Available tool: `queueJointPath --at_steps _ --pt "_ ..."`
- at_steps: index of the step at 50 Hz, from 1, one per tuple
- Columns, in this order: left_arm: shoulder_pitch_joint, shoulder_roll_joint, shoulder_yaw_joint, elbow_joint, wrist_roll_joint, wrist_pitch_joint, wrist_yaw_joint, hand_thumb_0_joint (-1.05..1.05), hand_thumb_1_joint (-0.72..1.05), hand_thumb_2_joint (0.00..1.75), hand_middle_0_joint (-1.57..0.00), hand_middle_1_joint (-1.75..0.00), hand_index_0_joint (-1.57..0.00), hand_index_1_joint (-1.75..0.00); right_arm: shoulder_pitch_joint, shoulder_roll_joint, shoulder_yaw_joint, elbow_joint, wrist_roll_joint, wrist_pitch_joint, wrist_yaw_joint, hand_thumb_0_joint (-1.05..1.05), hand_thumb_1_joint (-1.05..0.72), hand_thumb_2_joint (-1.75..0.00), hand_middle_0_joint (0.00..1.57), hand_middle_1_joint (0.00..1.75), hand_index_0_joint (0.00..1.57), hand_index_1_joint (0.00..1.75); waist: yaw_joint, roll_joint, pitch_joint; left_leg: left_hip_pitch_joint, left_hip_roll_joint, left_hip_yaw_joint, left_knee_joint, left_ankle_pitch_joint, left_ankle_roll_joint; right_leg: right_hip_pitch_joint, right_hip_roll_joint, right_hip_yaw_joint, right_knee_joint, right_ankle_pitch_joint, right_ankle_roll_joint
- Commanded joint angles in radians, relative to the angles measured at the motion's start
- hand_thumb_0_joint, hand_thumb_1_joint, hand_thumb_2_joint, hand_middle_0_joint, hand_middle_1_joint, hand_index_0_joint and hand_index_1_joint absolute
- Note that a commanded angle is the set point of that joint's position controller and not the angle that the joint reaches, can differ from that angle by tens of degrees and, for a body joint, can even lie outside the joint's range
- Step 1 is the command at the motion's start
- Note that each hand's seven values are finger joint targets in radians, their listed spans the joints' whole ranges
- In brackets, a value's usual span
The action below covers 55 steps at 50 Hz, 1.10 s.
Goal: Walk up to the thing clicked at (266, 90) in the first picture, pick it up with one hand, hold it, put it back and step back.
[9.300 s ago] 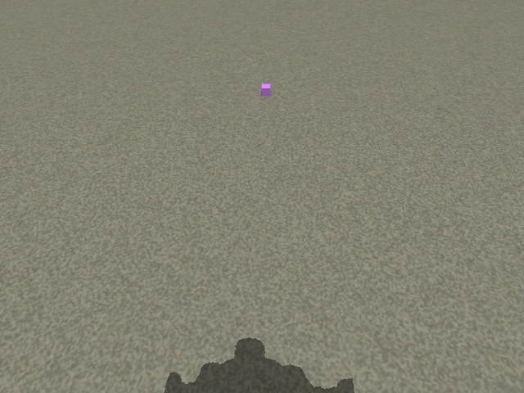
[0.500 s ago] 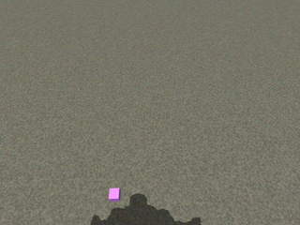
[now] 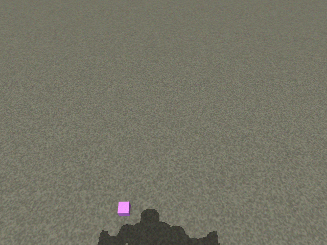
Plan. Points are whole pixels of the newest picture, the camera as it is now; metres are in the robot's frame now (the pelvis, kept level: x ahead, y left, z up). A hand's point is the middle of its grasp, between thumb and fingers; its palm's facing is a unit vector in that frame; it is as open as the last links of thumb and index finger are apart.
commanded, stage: walk up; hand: left
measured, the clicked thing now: (124, 208) +0.41 +0.26 -0.75
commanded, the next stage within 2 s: stand in 0.52 s
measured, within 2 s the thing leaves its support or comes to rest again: neither
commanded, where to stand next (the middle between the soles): +0.01 +0.00 m, yaw -1 degrees
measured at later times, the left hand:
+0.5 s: hand out of the picture +0.05 +0.25 -0.16, palm faces +0.02 -0.95 -0.32, open 7.4 cm
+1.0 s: hand out of the picture +0.09 +0.26 -0.16, palm faces -0.03 -0.94 -0.34, open 7.4 cm
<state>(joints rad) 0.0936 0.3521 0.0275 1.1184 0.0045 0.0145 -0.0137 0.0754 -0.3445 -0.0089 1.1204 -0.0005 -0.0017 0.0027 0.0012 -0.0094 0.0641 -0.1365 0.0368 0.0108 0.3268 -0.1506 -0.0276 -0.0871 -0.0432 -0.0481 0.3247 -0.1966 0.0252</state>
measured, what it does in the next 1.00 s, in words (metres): stands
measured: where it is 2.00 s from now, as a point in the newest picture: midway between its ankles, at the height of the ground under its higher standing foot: outside the picture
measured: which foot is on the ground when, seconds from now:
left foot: down 0.00-1.00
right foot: down 0.00-1.00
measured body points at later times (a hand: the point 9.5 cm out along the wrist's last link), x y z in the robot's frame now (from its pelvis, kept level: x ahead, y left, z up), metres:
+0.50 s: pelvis -0.01 +0.00 +0.00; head +0.01 +0.00 +0.45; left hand +0.05 +0.30 -0.14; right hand +0.07 -0.30 -0.13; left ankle +0.02 +0.14 -0.75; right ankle -0.01 -0.13 -0.75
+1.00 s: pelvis +0.01 +0.00 +0.00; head +0.03 +0.01 +0.45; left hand +0.09 +0.31 -0.13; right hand +0.08 -0.30 -0.13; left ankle +0.02 +0.14 -0.75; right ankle -0.01 -0.13 -0.75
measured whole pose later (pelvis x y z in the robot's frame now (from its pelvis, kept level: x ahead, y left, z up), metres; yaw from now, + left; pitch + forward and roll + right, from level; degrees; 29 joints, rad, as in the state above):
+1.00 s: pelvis +0.01 +0.00 +0.00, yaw +0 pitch -2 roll +0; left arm 0.12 0.36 0.00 1.10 0.01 -0.01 -0.01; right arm 0.12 -0.35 0.00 1.12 -0.01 -0.01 0.01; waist 0.00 -0.01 0.05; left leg -0.13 0.03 0.02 0.33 -0.17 -0.03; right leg -0.08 -0.05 -0.04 0.32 -0.21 0.03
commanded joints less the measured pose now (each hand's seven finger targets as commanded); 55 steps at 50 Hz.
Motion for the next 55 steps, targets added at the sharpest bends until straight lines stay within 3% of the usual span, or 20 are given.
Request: queueJointPath --at_steps 1,10,25,26,28,32,35,45,55 --pt "-0.022 0.204 0.042 -0.051 0.003 -0.018 0.014 0.0 0.9 0.9 -0.2 -0.3 -0.2 -0.3 -0.041 -0.211 -0.041 -0.06 -0.004 -0.023 -0.011 0.0 -0.9 -0.9 0.2 0.3 0.2 0.3 0.006 0.018 -0.074 0.017 0.1 -0.079 -0.055 0.093 0.042 -0.014 -0.092 0.083 -0.058 0.101 -0.042" --pt "-0.024 0.204 0.049 -0.05 0.009 -0.02 0.01 0.0 0.9 0.9 -0.2 -0.3 -0.2 -0.3 -0.035 -0.21 -0.042 -0.061 -0.008 -0.024 -0.009 0.0 -0.9 -0.9 0.2 0.3 0.2 0.3 0.001 0.014 -0.067 -0.008 0.095 -0.09 -0.057 0.018 0.044 -0.022 -0.092 0.089 -0.082 0.037 -0.044" --pt "-0.007 0.201 0.051 -0.057 0.005 -0.021 0.011 0.0 0.9 0.9 -0.2 -0.3 -0.2 -0.3 -0.013 -0.209 -0.037 -0.061 -0.005 -0.026 -0.011 0.0 -0.9 -0.9 0.2 0.3 0.2 0.3 0.003 0.008 -0.086 -0.003 0.097 -0.09 -0.039 0.076 0.045 -0.017 -0.093 0.086 -0.063 0.079 -0.047" --pt "0.006 0.205 0.038 -0.059 0.013 -0.03 0.011 0.0 0.9 0.9 -0.2 -0.3 -0.2 -0.3 0.004 -0.21 -0.034 -0.054 -0.014 -0.024 -0.011 0.0 -0.9 -0.9 0.2 0.3 0.2 0.3 -0.003 0.021 -0.104 0.026 0.097 -0.079 -0.038 0.031 0.037 -0.022 -0.107 0.1 -0.082 0.018 -0.045" --pt "-0.007 0.206 0.033 -0.06 0.015 -0.036 0.013 0.0 0.9 0.9 -0.2 -0.3 -0.2 -0.3 0.003 -0.21 -0.033 -0.053 -0.015 -0.023 -0.009 0.0 -0.9 -0.9 0.2 0.3 0.2 0.3 -0.007 0.022 -0.069 0.012 0.097 -0.088 -0.045 0.017 0.037 -0.048 -0.102 0.098 -0.089 -0.009 -0.042" --pt "0.004 0.21 0.028 -0.06 0.013 -0.039 0.013 0.0 0.9 0.9 -0.2 -0.3 -0.2 -0.3 0.012 -0.216 -0.033 -0.054 -0.014 -0.023 -0.006 0.0 -0.9 -0.9 0.2 0.3 0.2 0.3 -0.005 0.015 -0.044 -0.008 0.096 -0.089 -0.057 -0.014 0.04 -0.054 -0.1 0.096 -0.084 -0.014 -0.042" --pt "0.008 0.209 0.025 -0.064 0.009 -0.042 0.015 0.0 0.9 0.9 -0.2 -0.3 -0.2 -0.3 0.007 -0.217 -0.033 -0.058 -0.013 -0.026 -0.005 0.0 -0.9 -0.9 0.2 0.3 0.2 0.3 0.0 0.015 -0.056 0.001 0.1 -0.091 -0.05 0.069 0.041 -0.034 -0.099 0.087 -0.071 0.041 -0.04" --pt "0.006 0.216 0.019 -0.071 0.009 -0.042 0.019 0.0 0.9 0.9 -0.2 -0.3 -0.2 -0.3 0.011 -0.221 -0.033 -0.06 -0.011 -0.029 -0.01 0.0 -0.9 -0.9 0.2 0.3 0.2 0.3 0.002 0.007 -0.101 0.039 0.109 -0.081 -0.031 0.195 0.042 0.013 -0.105 0.079 -0.041 0.167 -0.034" --pt "0.008 0.216 0.016 -0.072 0.009 -0.042 0.022 0.0 0.9 0.9 -0.2 -0.3 -0.2 -0.3 0.004 -0.225 -0.034 -0.06 -0.01 -0.027 -0.012 0.0 -0.9 -0.9 0.2 0.3 0.2 0.3 0.0 0.02 -0.116 0.058 0.11 -0.069 -0.017 0.243 0.04 0.037 -0.11 0.076 -0.041 0.233 -0.032"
